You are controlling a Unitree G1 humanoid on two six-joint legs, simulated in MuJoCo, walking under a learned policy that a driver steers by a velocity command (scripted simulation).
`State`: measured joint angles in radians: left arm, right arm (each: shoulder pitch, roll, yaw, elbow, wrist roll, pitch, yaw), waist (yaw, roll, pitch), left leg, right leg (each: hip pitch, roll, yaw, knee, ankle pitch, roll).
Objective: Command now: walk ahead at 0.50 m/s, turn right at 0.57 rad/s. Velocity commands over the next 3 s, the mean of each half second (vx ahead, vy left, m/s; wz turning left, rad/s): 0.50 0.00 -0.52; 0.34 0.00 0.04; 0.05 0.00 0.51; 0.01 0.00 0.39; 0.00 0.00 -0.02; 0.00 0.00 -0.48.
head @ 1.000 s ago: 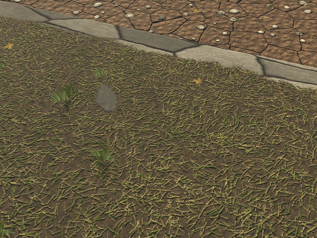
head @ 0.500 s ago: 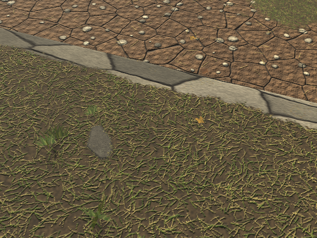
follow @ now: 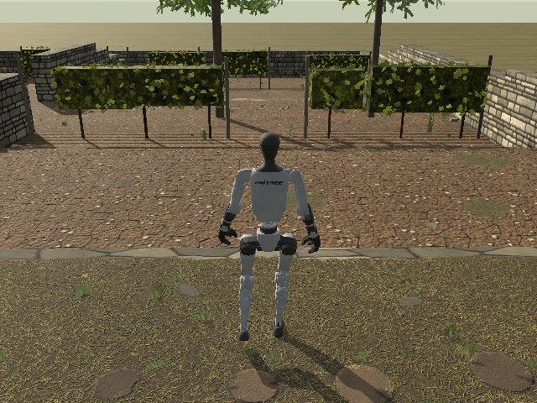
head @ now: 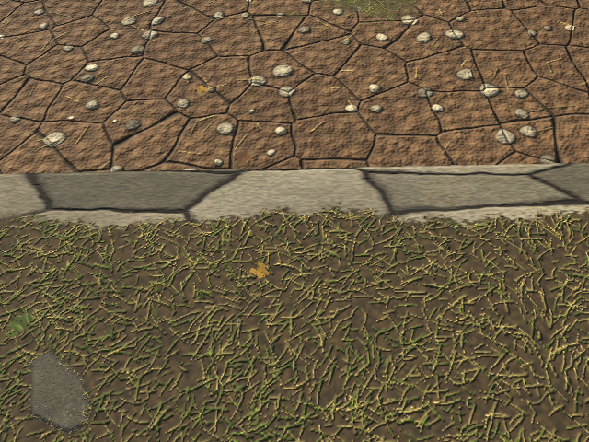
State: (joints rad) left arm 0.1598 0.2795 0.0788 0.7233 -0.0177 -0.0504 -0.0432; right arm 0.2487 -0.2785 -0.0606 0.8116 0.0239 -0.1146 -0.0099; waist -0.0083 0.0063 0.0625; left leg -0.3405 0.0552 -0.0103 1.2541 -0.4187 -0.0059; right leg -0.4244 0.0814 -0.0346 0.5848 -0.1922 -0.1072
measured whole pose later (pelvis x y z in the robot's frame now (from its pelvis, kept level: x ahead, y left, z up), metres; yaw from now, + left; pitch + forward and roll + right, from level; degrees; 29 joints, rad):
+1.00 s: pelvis +0.47 -0.07 +0.01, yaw -11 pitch +2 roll +1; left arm 0.07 0.23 0.04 0.66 0.02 -0.04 0.00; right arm 0.29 -0.31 -0.06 0.80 0.02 0.00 -0.03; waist -0.04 0.03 0.04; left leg -0.47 0.02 -0.04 1.14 -0.53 -0.07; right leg -0.42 -0.02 -0.06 0.49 -0.11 -0.03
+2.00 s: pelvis +0.51 -0.06 +0.02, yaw +17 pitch +1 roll +1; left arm 0.15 0.24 0.05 0.78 0.00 0.00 0.01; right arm 0.20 -0.31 -0.07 0.65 0.01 0.05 -0.03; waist 0.02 0.03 0.04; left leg -0.36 -0.01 -0.09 0.80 -0.45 -0.09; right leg -0.24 0.00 0.02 0.46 -0.24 -0.01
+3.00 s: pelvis +0.51 -0.08 +0.02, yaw -2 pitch +2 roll +3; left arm 0.20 0.30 0.05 0.72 -0.01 0.02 0.03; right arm 0.13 -0.31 -0.09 0.69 0.00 0.01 -0.06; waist 0.02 0.02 0.05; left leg -0.49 -0.01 -0.12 0.93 -0.33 -0.11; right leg -0.26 0.09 0.15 0.42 -0.18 -0.09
